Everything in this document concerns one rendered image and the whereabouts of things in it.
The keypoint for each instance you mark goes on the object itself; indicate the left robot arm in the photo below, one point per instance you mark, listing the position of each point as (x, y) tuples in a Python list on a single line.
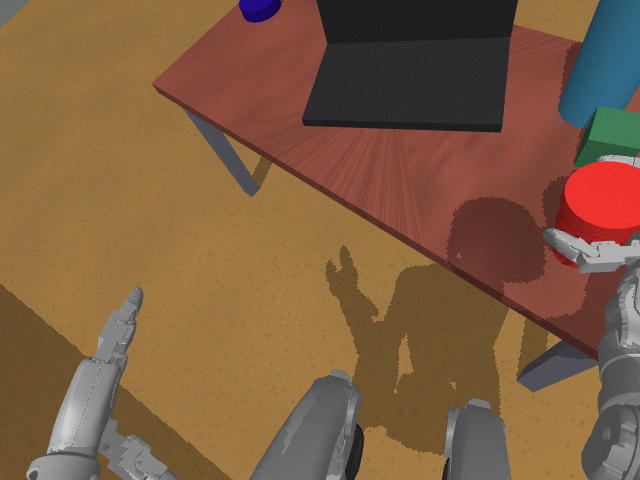
[(64, 466)]

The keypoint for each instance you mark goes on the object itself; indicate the left robot hand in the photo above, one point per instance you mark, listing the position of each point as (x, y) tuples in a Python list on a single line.
[(84, 423)]

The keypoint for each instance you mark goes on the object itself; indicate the left robot foot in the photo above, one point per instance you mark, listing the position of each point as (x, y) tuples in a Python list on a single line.
[(354, 460)]

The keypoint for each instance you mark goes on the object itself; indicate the right robot hand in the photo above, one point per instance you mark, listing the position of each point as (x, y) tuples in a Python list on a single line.
[(599, 256)]

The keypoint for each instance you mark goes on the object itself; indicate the coffee table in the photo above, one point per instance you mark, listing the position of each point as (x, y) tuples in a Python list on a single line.
[(476, 203)]

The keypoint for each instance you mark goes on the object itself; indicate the right robot arm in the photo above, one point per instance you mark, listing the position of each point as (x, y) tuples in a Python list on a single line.
[(612, 452)]

